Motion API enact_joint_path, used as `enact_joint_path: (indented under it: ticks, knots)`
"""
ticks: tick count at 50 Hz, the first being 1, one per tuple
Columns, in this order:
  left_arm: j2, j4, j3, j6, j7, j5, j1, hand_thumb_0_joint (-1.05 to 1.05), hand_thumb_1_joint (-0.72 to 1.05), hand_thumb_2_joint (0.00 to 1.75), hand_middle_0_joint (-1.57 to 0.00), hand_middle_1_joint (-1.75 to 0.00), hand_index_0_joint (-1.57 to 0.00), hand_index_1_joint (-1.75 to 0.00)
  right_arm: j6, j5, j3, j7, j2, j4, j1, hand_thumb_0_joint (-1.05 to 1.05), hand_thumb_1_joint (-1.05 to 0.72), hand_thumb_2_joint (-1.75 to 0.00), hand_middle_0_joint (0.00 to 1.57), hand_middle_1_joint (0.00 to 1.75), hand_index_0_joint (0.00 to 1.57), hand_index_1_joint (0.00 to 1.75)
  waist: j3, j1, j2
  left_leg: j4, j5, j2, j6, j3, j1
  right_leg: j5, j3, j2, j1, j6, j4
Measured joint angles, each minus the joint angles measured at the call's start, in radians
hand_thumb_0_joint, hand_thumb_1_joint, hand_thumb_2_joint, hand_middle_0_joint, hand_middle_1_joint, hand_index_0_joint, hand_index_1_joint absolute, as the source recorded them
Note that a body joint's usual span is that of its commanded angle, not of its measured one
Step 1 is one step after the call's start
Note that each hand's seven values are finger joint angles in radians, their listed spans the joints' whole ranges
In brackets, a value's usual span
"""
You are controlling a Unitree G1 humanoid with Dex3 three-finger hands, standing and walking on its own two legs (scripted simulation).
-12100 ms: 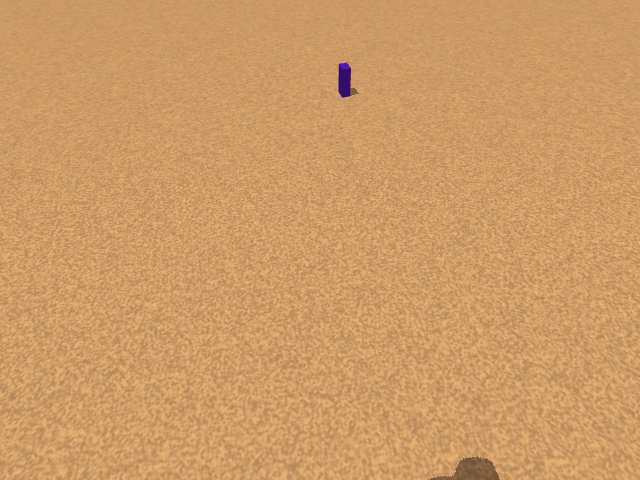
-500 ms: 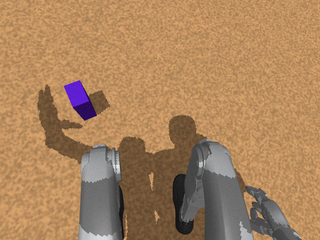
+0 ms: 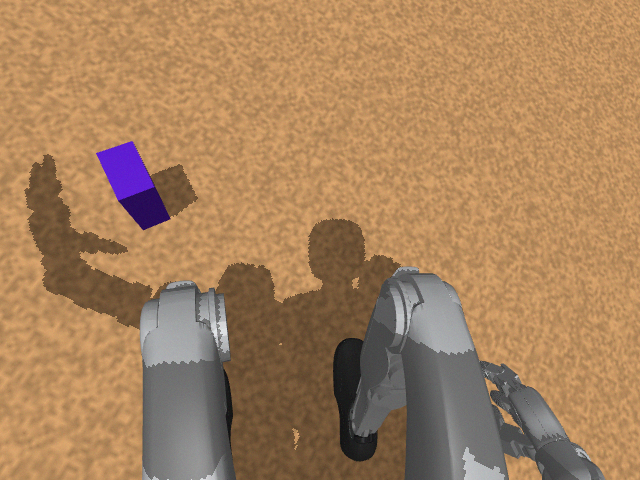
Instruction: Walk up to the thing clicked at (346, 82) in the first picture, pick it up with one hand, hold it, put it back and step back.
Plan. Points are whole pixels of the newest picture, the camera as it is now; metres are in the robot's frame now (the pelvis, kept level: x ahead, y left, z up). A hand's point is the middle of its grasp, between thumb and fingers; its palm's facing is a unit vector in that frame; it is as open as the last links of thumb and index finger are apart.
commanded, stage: approach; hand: left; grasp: from the side
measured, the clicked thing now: (138, 190) +0.49 +0.26 -0.27
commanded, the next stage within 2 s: close in in 0.34 s
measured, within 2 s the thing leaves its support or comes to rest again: neither
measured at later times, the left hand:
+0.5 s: hand (60, 214) +0.42 +0.34 -0.21, palm faces +0.21 -0.98 +0.00, open 17.4 cm
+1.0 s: hand (123, 219) +0.43 +0.27 -0.25, palm faces +0.26 -0.97 +0.01, open 17.5 cm
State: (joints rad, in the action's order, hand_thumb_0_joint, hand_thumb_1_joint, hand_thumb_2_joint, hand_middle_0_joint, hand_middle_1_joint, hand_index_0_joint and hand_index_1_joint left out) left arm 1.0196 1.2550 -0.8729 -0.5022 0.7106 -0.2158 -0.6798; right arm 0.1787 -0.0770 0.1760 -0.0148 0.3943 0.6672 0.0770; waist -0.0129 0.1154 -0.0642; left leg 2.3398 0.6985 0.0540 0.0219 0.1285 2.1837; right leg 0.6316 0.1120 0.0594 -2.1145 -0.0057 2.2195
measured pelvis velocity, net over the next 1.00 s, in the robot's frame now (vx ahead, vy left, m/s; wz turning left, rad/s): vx -0.02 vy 0.02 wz -0.14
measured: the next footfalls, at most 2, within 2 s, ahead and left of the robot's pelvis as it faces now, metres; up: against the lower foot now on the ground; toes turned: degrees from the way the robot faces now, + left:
none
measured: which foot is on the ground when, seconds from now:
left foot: down 0.00-1.00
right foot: down 0.00-1.00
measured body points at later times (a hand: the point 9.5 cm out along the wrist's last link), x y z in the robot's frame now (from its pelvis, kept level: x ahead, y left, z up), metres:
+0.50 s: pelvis -0.01 +0.01 -0.06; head +0.24 +0.15 +0.28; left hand +0.41 +0.39 -0.20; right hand +0.13 -0.27 -0.11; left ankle +0.08 +0.12 -0.33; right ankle +0.12 -0.13 -0.33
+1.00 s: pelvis -0.02 +0.02 -0.08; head +0.23 +0.17 +0.26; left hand +0.41 +0.32 -0.25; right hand +0.11 -0.26 -0.11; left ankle +0.08 +0.12 -0.33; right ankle +0.12 -0.13 -0.33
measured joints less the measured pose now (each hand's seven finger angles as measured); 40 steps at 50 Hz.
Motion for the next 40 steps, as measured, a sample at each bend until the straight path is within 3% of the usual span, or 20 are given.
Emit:
enact_joint_path:
  ticks: [6,13,19,26,35,40]
  knots:
    - [0.003,0.087,0.031,-0.072,-0.028,0.020,-0.026,-0.01,-0.58,0.09,-0.09,-0.14,-0.07,-0.15,-0.009,-0.035,0.045,0.015,0.007,-0.015,-0.039,0.00,-0.89,-0.90,0.21,0.30,0.21,0.30,0.059,0.027,-0.033,0.069,0.009,0.002,-0.002,0.027,0.029,-0.003,0.018,-0.007,-0.020,-0.001,0.051]
    - [-0.017,0.114,0.021,-0.187,-0.090,0.060,-0.019,-0.01,-0.58,0.11,-0.09,-0.14,-0.07,-0.16,-0.051,-0.094,0.112,0.038,0.003,-0.038,-0.099,0.00,-0.88,-0.89,0.21,0.30,0.21,0.30,0.149,0.069,-0.088,0.150,0.015,0.003,-0.005,0.071,0.047,-0.013,0.048,-0.017,-0.021,-0.005,0.102]
    - [-0.022,0.150,0.047,-0.280,-0.146,0.063,-0.005,-0.01,-0.59,0.12,-0.08,-0.16,-0.07,-0.17,-0.087,-0.144,0.166,0.051,0.002,-0.046,-0.139,0.00,-0.89,-0.90,0.21,0.30,0.21,0.30,0.205,0.092,-0.125,0.207,0.017,0.005,-0.001,0.104,0.057,-0.027,0.071,-0.028,-0.018,-0.014,0.132]
    - [-0.068,0.207,0.131,-0.377,-0.248,0.072,-0.005,-0.01,-0.60,0.11,-0.08,-0.17,-0.08,-0.17,-0.113,-0.189,0.225,0.073,0.007,-0.058,-0.177,0.00,-0.90,-0.90,0.21,0.30,0.21,0.30,0.256,0.110,-0.153,0.258,0.015,0.005,0.005,0.139,0.054,-0.045,0.093,-0.040,-0.001,-0.025,0.155]
    - [-0.097,0.229,0.140,-0.488,-0.417,0.098,-0.002,-0.01,-0.61,0.07,-0.08,-0.16,-0.09,-0.14,-0.141,-0.234,0.292,0.103,0.009,-0.094,-0.211,0.00,-0.92,-0.90,0.21,0.30,0.21,0.30,0.310,0.134,-0.189,0.303,0.020,0.004,0.003,0.193,0.039,-0.061,0.131,-0.057,0.032,-0.036,0.162]
    - [-0.108,0.218,0.184,-0.522,-0.478,0.103,0.024,-0.01,-0.61,0.07,-0.07,-0.15,-0.09,-0.14,-0.162,-0.258,0.307,0.113,0.011,-0.097,-0.212,0.00,-0.92,-0.90,0.21,0.30,0.21,0.30,0.322,0.135,-0.192,0.313,0.019,0.003,0.006,0.203,0.040,-0.065,0.138,-0.061,0.038,-0.042,0.162]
